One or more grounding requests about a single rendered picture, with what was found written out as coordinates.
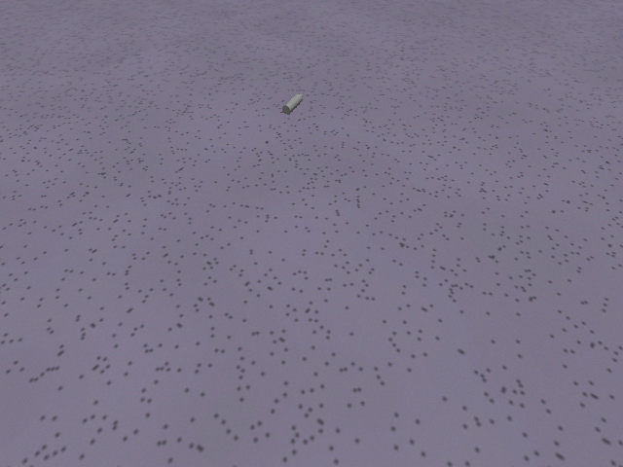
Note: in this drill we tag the bottle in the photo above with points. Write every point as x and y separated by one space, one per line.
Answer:
292 103

